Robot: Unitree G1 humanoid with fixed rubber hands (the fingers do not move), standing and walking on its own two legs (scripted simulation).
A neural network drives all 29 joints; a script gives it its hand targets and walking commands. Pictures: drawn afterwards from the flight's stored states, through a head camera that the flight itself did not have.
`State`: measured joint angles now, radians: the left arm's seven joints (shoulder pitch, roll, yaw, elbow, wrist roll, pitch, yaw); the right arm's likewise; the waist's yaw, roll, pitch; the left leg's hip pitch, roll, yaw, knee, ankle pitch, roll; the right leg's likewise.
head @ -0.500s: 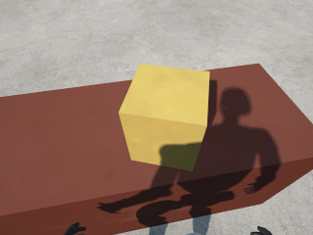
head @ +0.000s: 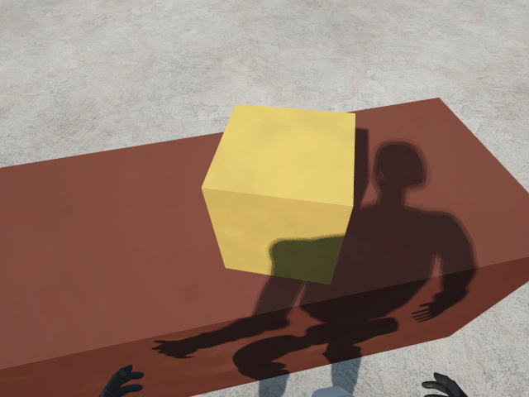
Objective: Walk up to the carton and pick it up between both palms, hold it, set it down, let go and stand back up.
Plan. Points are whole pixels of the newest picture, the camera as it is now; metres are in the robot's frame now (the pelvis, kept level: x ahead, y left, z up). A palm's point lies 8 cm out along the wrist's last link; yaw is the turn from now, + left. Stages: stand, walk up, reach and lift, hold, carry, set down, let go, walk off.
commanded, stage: walk up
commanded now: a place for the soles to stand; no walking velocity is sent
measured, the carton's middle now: (284, 197) +0.44 -0.02 +0.01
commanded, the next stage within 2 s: none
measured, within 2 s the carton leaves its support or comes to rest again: neither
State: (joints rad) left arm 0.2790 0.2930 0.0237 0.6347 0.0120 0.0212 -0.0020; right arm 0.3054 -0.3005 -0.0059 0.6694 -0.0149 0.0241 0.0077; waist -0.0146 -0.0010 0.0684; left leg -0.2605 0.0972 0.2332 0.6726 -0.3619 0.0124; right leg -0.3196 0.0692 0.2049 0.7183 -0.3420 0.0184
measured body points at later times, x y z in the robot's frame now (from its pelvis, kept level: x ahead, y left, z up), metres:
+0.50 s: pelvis -0.03 -0.09 -0.01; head +0.01 -0.11 +0.44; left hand +0.17 +0.13 -0.11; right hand -0.06 -0.39 -0.13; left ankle +0.00 +0.10 -0.72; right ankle +0.02 -0.25 -0.72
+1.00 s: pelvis -0.05 -0.15 +0.00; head -0.05 -0.12 +0.45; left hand +0.04 +0.13 -0.13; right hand +0.01 -0.41 -0.10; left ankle -0.04 -0.03 -0.72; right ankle +0.00 -0.27 -0.70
